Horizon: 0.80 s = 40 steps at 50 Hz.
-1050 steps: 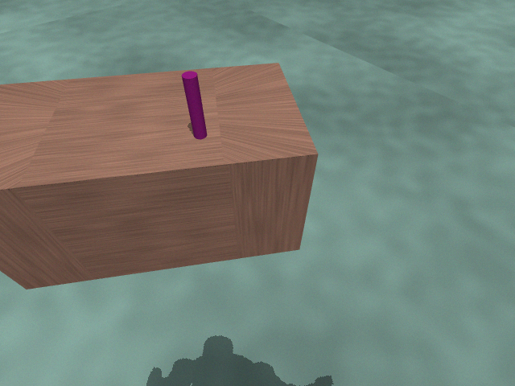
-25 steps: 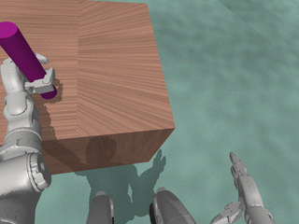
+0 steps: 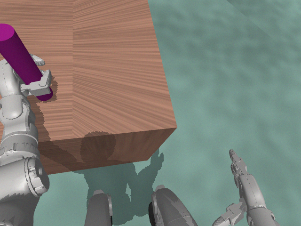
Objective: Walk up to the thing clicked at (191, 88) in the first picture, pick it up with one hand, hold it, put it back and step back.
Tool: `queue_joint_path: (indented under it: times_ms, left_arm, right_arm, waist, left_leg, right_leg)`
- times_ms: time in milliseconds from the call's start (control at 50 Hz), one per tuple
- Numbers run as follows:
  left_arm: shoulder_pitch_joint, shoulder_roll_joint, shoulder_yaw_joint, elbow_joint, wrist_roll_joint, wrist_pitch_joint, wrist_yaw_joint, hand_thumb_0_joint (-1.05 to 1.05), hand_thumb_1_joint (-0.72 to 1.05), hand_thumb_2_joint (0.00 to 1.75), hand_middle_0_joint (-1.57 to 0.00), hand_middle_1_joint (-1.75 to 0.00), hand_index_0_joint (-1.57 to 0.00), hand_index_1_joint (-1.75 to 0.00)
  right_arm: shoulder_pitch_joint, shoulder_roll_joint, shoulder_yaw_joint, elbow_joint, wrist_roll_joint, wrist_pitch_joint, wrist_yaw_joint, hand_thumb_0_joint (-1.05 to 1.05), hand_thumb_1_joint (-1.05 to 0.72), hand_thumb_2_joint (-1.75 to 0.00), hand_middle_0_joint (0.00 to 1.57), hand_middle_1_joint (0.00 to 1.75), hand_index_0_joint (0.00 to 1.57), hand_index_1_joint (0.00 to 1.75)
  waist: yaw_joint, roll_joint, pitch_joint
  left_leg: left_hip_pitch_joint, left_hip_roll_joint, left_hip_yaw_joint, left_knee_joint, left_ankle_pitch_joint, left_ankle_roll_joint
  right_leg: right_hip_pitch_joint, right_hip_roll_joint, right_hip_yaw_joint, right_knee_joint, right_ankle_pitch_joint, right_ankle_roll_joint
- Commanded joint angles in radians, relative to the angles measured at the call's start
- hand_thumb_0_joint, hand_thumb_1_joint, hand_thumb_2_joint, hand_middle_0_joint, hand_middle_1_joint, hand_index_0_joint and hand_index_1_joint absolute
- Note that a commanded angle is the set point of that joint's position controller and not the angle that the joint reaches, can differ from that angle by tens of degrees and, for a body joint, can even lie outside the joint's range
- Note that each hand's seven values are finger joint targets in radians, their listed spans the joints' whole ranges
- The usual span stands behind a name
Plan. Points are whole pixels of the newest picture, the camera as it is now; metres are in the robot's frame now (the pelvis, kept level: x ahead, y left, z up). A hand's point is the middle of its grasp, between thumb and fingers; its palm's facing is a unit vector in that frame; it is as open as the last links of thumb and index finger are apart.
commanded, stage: lower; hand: left
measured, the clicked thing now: (27, 70) +0.50 +0.24 +0.04
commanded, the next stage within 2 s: loosen in 0.02 s
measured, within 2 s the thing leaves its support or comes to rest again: neither
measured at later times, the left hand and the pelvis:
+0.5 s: hand (38, 74) +0.51 +0.23 +0.02, palm faces +0.25 -0.97 -0.02, open 7.5 cm; pelvis -0.01 +0.00 -0.01, yaw +0 degrees
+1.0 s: hand (29, 69) +0.51 +0.25 +0.03, palm faces +0.29 -0.96 +0.00, open 16.5 cm; pelvis -0.01 +0.00 -0.01, yaw -1 degrees
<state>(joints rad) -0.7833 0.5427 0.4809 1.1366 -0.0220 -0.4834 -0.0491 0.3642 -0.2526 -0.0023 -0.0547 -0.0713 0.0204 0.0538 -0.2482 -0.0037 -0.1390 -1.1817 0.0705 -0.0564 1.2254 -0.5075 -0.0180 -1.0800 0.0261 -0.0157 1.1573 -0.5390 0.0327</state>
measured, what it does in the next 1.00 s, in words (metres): stands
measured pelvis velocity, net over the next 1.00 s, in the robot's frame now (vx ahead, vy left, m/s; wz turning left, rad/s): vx -0.01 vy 0.00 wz -0.01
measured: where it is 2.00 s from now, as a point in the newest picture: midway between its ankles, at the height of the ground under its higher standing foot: outside the picture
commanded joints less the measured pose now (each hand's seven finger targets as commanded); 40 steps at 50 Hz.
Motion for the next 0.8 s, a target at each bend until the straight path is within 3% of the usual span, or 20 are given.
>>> queue_joint_path:
  times_ms: [0,40,120,140,200,240,260,300,340,380,400,440,460,480,520,600,640,680,700,780]
  left_arm:
    - [-0.466,0.249,0.001,-0.233,-0.016,-0.092,0.002,0.00,0.55,1.42,-1.41,-1.51,-1.41,-1.52]
    - [-0.422,0.257,0.016,-0.159,-0.012,-0.085,0.006,0.00,0.53,1.41,-1.39,-1.50,-1.40,-1.50]
    - [-0.468,0.291,0.021,-0.211,-0.006,-0.095,0.005,0.00,0.54,1.33,-1.45,-1.48,-1.47,-1.48]
    - [-0.447,0.267,0.015,-0.154,-0.006,-0.090,0.005,0.00,0.46,1.25,-1.38,-1.40,-1.42,-1.40]
    - [-0.480,0.278,0.030,-0.202,-0.025,-0.099,0.008,0.00,0.27,1.01,-1.25,-1.22,-1.29,-1.19]
    - [-0.486,0.280,0.028,-0.201,-0.024,-0.095,0.004,0.00,0.19,0.87,-1.20,-1.14,-1.23,-1.12]
    - [-0.451,0.251,0.015,-0.124,-0.020,-0.087,0.002,0.00,0.14,0.82,-1.17,-1.10,-1.20,-1.08]
    - [-0.485,0.320,0.035,-0.210,-0.011,-0.095,0.008,0.00,0.07,0.76,-1.12,-1.04,-1.15,-1.02]
    - [-0.459,0.267,0.011,-0.132,-0.004,-0.087,0.008,0.00,-0.05,0.65,-1.06,-0.96,-1.09,-0.94]
    - [-0.505,0.310,0.031,-0.201,-0.004,-0.094,0.014,0.00,-0.11,0.63,-0.90,-0.83,-0.93,-0.82]
    - [-0.469,0.278,0.021,-0.130,-0.003,-0.086,0.013,0.00,-0.13,0.57,-0.84,-0.77,-0.86,-0.76]
    - [-0.464,0.290,0.031,-0.142,-0.002,-0.082,0.016,0.00,-0.15,0.49,-0.74,-0.67,-0.76,-0.65]
    - [-0.452,0.268,0.018,-0.100,-0.002,-0.077,0.014,0.00,-0.18,0.45,-0.70,-0.62,-0.71,-0.61]
    - [-0.489,0.293,0.030,-0.167,0.000,-0.083,0.019,0.00,-0.19,0.45,-0.65,-0.58,-0.66,-0.57]
    - [-0.466,0.284,0.026,-0.122,0.001,-0.073,0.019,0.00,-0.23,0.41,-0.61,-0.54,-0.63,-0.53]
    - [-0.475,0.296,0.028,-0.136,-0.001,-0.070,0.016,0.00,-0.30,0.34,-0.49,-0.43,-0.50,-0.43]
    - [-0.452,0.266,0.013,-0.101,0.001,-0.064,0.015,0.00,-0.33,0.29,-0.44,-0.37,-0.45,-0.36]
    - [-0.473,0.321,0.037,-0.163,0.000,-0.071,0.017,0.00,-0.35,0.24,-0.36,-0.31,-0.37,-0.30]
    - [-0.450,0.288,0.025,-0.116,-0.001,-0.065,0.015,0.00,-0.37,0.21,-0.32,-0.26,-0.33,-0.26]
    - [-0.469,0.294,0.021,-0.175,-0.005,-0.071,0.014,0.00,-0.47,0.09,-0.18,-0.12,-0.19,-0.12]
  right_arm:
    - [0.065,-0.149,-0.100,-0.171,0.005,-0.047,-0.011,0.00,0.53,-0.06,0.05,0.05,0.05,0.05]
    - [0.043,-0.170,-0.116,-0.178,0.004,-0.047,-0.012,0.00,0.54,-0.06,0.05,0.05,0.05,0.05]
    - [0.067,-0.166,-0.115,-0.171,0.002,-0.043,-0.011,0.00,0.54,-0.05,0.05,0.05,0.05,0.05]
    - [0.057,-0.169,-0.112,-0.193,0.003,-0.043,-0.010,0.00,0.53,-0.04,0.05,0.05,0.05,0.05]
    - [0.044,-0.166,-0.110,-0.207,0.005,-0.047,-0.011,0.00,0.53,-0.04,0.05,0.05,0.05,0.05]
    - [0.062,-0.165,-0.109,-0.203,0.004,-0.047,-0.012,0.00,0.53,-0.04,0.05,0.05,0.05,0.05]
    - [0.042,-0.168,-0.106,-0.217,0.003,-0.047,-0.011,0.00,0.53,-0.04,0.05,0.05,0.05,0.05]
    - [0.063,-0.176,-0.111,-0.201,0.002,-0.045,-0.014,0.00,0.53,-0.04,0.05,0.05,0.05,0.05]
    - [0.039,-0.172,-0.109,-0.214,-0.001,-0.042,-0.012,0.00,0.53,-0.04,0.05,0.05,0.05,0.05]
    - [0.059,-0.176,-0.119,-0.195,0.000,-0.038,-0.014,0.00,0.54,-0.05,0.05,0.05,0.05,0.05]
    - [0.046,-0.179,-0.122,-0.203,-0.001,-0.038,-0.012,0.00,0.54,-0.04,0.05,0.05,0.05,0.05]
    - [0.062,-0.177,-0.117,-0.192,-0.002,-0.039,-0.010,0.00,0.54,-0.04,0.05,0.05,0.05,0.05]
    - [0.040,-0.169,-0.111,-0.214,0.001,-0.039,-0.010,0.00,0.54,-0.05,0.05,0.05,0.05,0.05]
    - [0.059,-0.169,-0.111,-0.215,0.000,-0.039,-0.010,0.00,0.55,-0.04,0.05,0.05,0.05,0.05]
    - [0.045,-0.165,-0.105,-0.224,0.002,-0.040,-0.012,0.00,0.55,-0.04,0.05,0.05,0.05,0.05]
    - [0.035,-0.173,-0.110,-0.233,0.002,-0.044,-0.014,0.00,0.55,-0.05,0.05,0.05,0.05,0.05]
    - [0.040,-0.178,-0.113,-0.235,0.001,-0.041,-0.014,0.00,0.55,-0.05,0.05,0.05,0.05,0.05]
    - [0.050,-0.185,-0.122,-0.232,0.002,-0.039,-0.017,0.00,0.55,-0.05,0.05,0.05,0.05,0.05]
    - [0.057,-0.186,-0.120,-0.240,0.000,-0.038,-0.016,0.00,0.55,-0.05,0.05,0.05,0.05,0.05]
    - [0.069,-0.170,-0.107,-0.210,0.003,-0.037,-0.014,0.00,0.54,-0.05,0.05,0.05,0.05,0.05]
  waist:
    - [-0.019,0.262,-0.580]
    - [-0.019,0.234,-0.550]
    - [-0.021,0.263,-0.573]
    - [-0.024,0.246,-0.547]
    - [-0.021,0.260,-0.572]
    - [-0.031,0.259,-0.590]
    - [-0.036,0.236,-0.564]
    - [-0.022,0.266,-0.597]
    - [-0.025,0.253,-0.552]
    - [-0.021,0.290,-0.555]
    - [-0.023,0.273,-0.529]
    - [-0.026,0.273,-0.538]
    - [-0.037,0.250,-0.522]
    - [-0.032,0.262,-0.541]
    - [-0.033,0.230,-0.521]
    - [-0.031,0.241,-0.545]
    - [-0.036,0.243,-0.540]
    - [-0.025,0.259,-0.573]
    - [-0.033,0.240,-0.571]
    - [-0.020,0.280,-0.568]
  left_leg:
    - [0.517,-0.022,0.003,-0.089,0.488,0.033]
    - [0.481,-0.022,0.001,-0.088,0.448,0.036]
    - [0.486,-0.026,0.006,-0.076,0.430,0.037]
    - [0.463,-0.026,0.002,-0.085,0.400,0.036]
    - [0.484,-0.022,-0.005,-0.094,0.378,0.030]
    - [0.479,-0.022,-0.001,-0.081,0.410,0.034]
    - [0.469,-0.020,-0.007,-0.083,0.406,0.032]
    - [0.475,-0.025,0.001,-0.072,0.426,0.036]
    - [0.459,-0.019,-0.010,-0.087,0.401,0.027]
    - [0.486,-0.017,-0.012,-0.098,0.373,0.021]
    - [0.475,-0.015,-0.014,-0.102,0.345,0.019]
    - [0.470,-0.015,-0.010,-0.094,0.362,0.022]
    - [0.442,-0.016,-0.010,-0.093,0.347,0.026]
    - [0.441,-0.020,-0.006,-0.094,0.331,0.027]
    - [0.409,-0.024,-0.001,-0.094,0.291,0.034]
    - [0.418,-0.022,-0.004,-0.088,0.309,0.033]
    - [0.432,-0.018,-0.009,-0.093,0.330,0.027]
    - [0.440,-0.021,-0.003,-0.089,0.338,0.029]
    - [0.449,-0.018,-0.008,-0.090,0.360,0.027]
    - [0.481,-0.016,-0.010,-0.084,0.411,0.021]
  right_leg:
    - [0.163,0.021,-0.022,-0.094,0.443,-0.045]
    - [0.145,0.021,-0.021,-0.094,0.413,-0.045]
    - [0.134,0.018,-0.015,-0.087,0.406,-0.043]
    - [0.125,0.021,-0.020,-0.089,0.374,-0.046]
    - [0.125,0.024,-0.028,-0.088,0.345,-0.048]
    - [0.136,0.023,-0.024,-0.084,0.385,-0.044]
    - [0.121,0.024,-0.029,-0.080,0.372,-0.047]
    - [0.140,0.021,-0.020,-0.080,0.400,-0.043]
    - [0.101,0.026,-0.033,-0.073,0.353,-0.052]
    - [0.081,0.026,-0.036,-0.074,0.316,-0.055]
    - [0.067,0.028,-0.039,-0.077,0.291,-0.056]
    - [0.075,0.028,-0.037,-0.076,0.311,-0.055]
    - [0.079,0.029,-0.036,-0.077,0.310,-0.052]
    - [0.089,0.028,-0.033,-0.077,0.307,-0.051]
    - [0.104,0.026,-0.025,-0.089,0.292,-0.046]
    - [0.097,0.028,-0.026,-0.081,0.302,-0.047]
    - [0.087,0.029,-0.033,-0.077,0.306,-0.052]
    - [0.110,0.028,-0.028,-0.078,0.319,-0.049]
    - [0.107,0.032,-0.034,-0.075,0.329,-0.052]
    - [0.087,0.031,-0.036,-0.065,0.347,-0.055]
